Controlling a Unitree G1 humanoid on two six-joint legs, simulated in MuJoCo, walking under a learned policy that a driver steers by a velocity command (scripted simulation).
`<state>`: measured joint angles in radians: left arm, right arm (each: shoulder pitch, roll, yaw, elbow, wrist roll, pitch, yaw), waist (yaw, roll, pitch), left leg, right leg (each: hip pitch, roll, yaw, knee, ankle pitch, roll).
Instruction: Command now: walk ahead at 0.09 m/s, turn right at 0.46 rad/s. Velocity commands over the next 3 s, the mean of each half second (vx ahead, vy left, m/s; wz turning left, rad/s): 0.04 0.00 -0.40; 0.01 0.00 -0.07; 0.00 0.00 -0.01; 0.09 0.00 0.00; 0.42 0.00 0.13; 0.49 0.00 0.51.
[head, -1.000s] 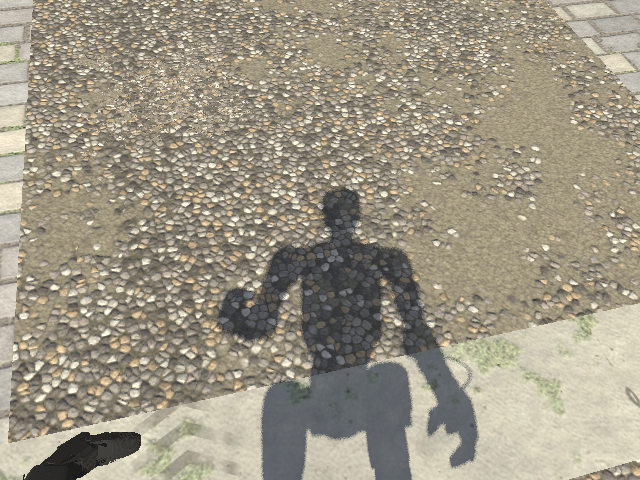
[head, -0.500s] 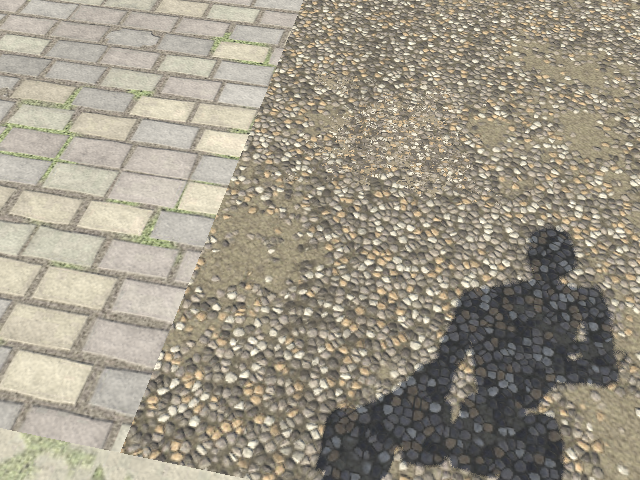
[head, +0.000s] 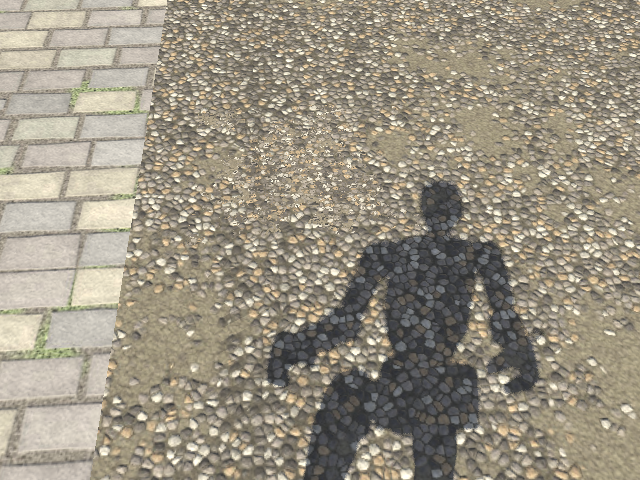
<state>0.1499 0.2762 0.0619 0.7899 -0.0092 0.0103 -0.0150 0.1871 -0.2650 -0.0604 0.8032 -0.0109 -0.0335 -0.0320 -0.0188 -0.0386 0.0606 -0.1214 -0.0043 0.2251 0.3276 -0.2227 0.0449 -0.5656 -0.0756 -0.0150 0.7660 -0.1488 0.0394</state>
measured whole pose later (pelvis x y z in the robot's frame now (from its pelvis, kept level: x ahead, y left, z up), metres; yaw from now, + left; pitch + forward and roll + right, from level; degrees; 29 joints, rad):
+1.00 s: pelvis +0.10 +0.01 -0.01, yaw -14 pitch -1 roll +0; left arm 0.16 0.25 0.05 0.91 0.01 0.01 0.03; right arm 0.17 -0.24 -0.02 0.92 -0.01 -0.02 -0.01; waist 0.00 0.00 0.04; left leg -0.16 -0.01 0.00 0.50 -0.31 0.01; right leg -0.24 0.02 0.09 0.50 -0.24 0.01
